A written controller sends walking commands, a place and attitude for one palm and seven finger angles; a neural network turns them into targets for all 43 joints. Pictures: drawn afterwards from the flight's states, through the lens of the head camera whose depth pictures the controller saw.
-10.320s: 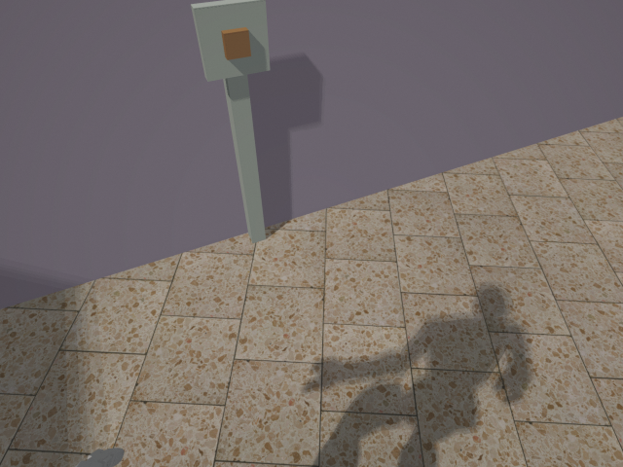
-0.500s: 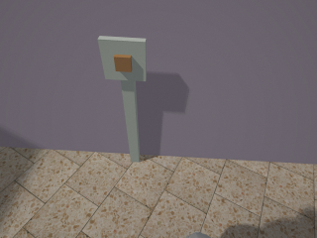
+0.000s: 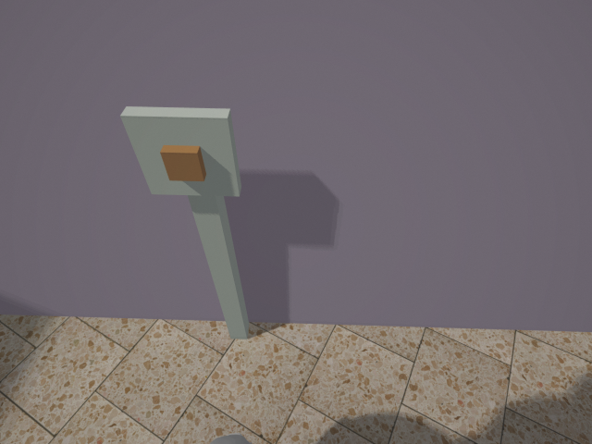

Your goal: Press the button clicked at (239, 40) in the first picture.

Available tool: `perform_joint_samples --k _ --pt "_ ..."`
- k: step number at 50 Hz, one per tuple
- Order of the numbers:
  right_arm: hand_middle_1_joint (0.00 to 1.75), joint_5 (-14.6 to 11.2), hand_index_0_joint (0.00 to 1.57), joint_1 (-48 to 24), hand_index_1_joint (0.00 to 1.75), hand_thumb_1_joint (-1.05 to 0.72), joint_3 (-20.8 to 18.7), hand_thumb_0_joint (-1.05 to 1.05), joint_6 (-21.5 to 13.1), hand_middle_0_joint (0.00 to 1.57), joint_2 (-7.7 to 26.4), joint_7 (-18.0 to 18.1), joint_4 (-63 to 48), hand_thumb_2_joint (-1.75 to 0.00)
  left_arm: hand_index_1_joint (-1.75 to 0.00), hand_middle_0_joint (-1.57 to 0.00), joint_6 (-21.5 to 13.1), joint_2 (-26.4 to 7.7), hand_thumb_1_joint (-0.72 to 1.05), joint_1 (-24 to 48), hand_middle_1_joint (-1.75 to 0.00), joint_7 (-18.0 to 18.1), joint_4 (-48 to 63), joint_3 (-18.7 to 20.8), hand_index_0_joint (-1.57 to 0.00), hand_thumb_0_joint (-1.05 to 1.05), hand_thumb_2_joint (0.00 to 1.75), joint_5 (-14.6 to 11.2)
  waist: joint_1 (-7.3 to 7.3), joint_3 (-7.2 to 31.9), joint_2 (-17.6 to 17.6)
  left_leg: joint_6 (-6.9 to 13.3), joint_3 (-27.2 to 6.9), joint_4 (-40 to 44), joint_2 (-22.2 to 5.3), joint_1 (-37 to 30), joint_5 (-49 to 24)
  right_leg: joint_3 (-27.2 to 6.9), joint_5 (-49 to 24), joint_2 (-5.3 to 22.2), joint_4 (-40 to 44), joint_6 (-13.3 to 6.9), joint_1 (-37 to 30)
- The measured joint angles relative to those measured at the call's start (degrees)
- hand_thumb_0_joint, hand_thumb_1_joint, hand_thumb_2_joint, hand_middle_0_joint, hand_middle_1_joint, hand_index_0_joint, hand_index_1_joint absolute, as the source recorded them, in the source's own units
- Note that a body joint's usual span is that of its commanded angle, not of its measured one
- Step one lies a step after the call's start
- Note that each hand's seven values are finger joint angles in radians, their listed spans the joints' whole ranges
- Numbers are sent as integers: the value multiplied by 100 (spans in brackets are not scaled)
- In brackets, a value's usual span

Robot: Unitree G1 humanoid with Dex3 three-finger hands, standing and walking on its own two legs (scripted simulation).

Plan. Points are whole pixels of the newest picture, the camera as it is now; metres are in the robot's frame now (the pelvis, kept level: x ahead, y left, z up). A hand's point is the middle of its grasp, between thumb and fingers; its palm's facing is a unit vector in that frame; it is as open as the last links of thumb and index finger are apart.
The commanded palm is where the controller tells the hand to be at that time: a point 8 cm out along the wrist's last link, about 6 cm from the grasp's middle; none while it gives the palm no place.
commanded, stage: come to a stop and stand still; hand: left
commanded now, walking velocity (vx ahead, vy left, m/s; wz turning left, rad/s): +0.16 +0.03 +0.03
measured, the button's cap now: (184, 162) +0.56 +0.24 +0.06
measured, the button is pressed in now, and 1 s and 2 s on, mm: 0 0 0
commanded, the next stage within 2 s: look again from close up in 1.46 s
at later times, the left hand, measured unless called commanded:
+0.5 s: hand out of the picture +0.06 +0.20 -0.18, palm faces +0.02 -0.97 -0.24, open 7.4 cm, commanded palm none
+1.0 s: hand out of the picture +0.01 +0.20 -0.18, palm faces +0.04 -0.97 -0.24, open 7.4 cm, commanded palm none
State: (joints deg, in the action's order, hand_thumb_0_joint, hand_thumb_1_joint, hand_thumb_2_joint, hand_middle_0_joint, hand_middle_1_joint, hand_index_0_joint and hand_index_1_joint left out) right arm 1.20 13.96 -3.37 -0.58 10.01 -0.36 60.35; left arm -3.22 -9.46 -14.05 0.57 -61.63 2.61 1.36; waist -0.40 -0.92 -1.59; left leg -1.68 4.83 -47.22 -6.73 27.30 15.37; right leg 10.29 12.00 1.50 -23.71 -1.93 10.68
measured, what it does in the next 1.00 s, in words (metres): steps on the spot: left foot, then right foot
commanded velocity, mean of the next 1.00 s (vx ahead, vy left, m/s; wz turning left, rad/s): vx -0.04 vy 0.03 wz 0.00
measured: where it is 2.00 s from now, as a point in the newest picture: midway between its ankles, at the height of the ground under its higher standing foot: outside the picture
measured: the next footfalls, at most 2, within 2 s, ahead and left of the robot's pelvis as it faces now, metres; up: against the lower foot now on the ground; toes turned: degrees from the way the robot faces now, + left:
left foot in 0.10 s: +0.15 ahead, +0.13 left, +0.00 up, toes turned +8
right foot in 0.54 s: +0.05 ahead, -0.14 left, +0.00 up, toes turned -7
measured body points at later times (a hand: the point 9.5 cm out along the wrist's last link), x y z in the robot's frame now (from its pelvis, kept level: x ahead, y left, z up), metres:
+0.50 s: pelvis +0.02 +0.00 -0.01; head +0.04 +0.01 +0.44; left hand +0.06 +0.25 -0.16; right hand +0.10 -0.23 -0.15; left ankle +0.11 +0.13 -0.74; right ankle +0.01 -0.13 -0.71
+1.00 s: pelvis +0.01 +0.01 -0.01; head +0.03 +0.01 +0.44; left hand +0.01 +0.25 -0.16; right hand +0.04 -0.24 -0.16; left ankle +0.00 +0.14 -0.74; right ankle +0.02 -0.14 -0.74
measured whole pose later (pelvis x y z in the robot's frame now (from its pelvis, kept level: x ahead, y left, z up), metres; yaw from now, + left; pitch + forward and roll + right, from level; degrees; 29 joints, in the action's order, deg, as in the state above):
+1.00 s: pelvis +0.01 +0.01 -0.01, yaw +0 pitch +1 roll +0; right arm 1.5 16.5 -2.3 1.8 12.7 0.2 54.4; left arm 1.2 -10.0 -17.9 2.2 -58.5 1.3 1.1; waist -0.3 -1.8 -1.1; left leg -0.7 -0.1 -34.2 -1.1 16.4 16.8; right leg 5.0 16.8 5.9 -34.5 2.7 17.6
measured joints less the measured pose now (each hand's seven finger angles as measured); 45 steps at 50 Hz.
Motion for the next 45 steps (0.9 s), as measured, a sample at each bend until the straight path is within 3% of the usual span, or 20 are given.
perform_joint_samples --k 3,5,9,13,19,23,28,31,37,41,44,45 --pt "29 -18 19 -159 30 -93 15 1 -54 19 47 -31 -48 -90 -30 -20 25 16 93 -208 -30 -18 -123 -8 -20 -1 90 9 127 3 65 -5 91 785 74 -321 -76 -3 204 28 -84 108 -174" --pt "29 -26 19 -214 30 -93 60 1 -128 19 69 -23 -65 -90 -30 -20 79 37 93 -359 -30 -4 -205 -20 -20 -1 90 -11 190 -3 84 -17 142 1469 126 -719 -537 -7 442 47 -331 210 -230" --pt "29 -38 19 -404 30 -92 216 1 -171 19 -124 105 20 -90 -30 -20 297 -1 92 -453 -30 93 -376 -91 -20 0 90 -75 284 -95 411 387 338 1550 350 -1003 -329 -314 1213 249 -1070 382 -81" --pt "30 -87 20 -648 30 -93 208 0 -91 20 -263 261 -38 -90 -30 -20 468 28 91 -372 -30 100 -368 -119 -20 0 90 -58 244 -243 404 457 429 1905 379 -1176 -472 -622 1666 197 -2231 434 472" --pt "30 -68 20 -829 30 -93 105 -1 64 20 -220 247 -185 -90 -30 -20 623 -108 91 -155 -30 86 -6 51 -20 0 90 -14 170 -365 326 395 478 2067 233 -1068 -686 -873 1481 121 -3537 497 1289" --pt "30 -28 20 -727 30 -92 33 0 145 20 -116 172 -155 -90 -30 -20 624 -187 91 -16 -30 81 188 92 -20 0 90 -2 96 -293 224 295 420 2022 146 -933 -773 -793 1428 206 -2938 456 1139" --pt "30 -58 20 -420 30 -91 -21 0 269 20 -4 82 15 -90 -30 -20 366 -161 91 -62 -30 87 218 -6 -19 0 90 31 72 -43 170 83 355 1573 192 -660 -439 -703 764 306 -947 336 322" --pt "29 -54 20 -183 30 -91 -52 1 454 20 116 13 95 -90 -30 -20 388 62 91 -193 -30 72 155 -107 -19 0 90 36 132 98 -24 34 -41 866 355 -500 490 -704 531 237 -856 229 297" --pt "29 -21 20 233 30 -91 -61 1 387 20 212 -59 111 -90 -30 -20 353 286 91 -380 -30 68 103 -149 -20 0 90 16 115 151 -13 -56 -256 -325 562 -395 205 -783 62 265 -89 195 129" --pt "29 -32 20 382 30 -91 -47 1 417 19 239 -16 146 -90 -30 -20 290 277 92 -356 -30 99 119 -104 -20 1 90 28 164 31 15 -133 -279 -202 562 -579 468 -705 31 318 -59 213 179" --pt "29 -67 19 330 30 -91 -16 1 420 19 225 25 155 -90 -30 -20 283 223 91 -324 -30 113 98 -67 -20 0 90 51 237 -62 85 -122 -237 394 559 -835 715 -681 68 388 -181 267 275" --pt "29 -49 19 281 30 -91 26 1 446 19 239 4 48 -90 -30 -20 283 177 91 -325 -30 115 117 -129 -20 0 90 54 201 -138 96 -64 -291 696 582 -958 756 -660 90 407 -246 297 297"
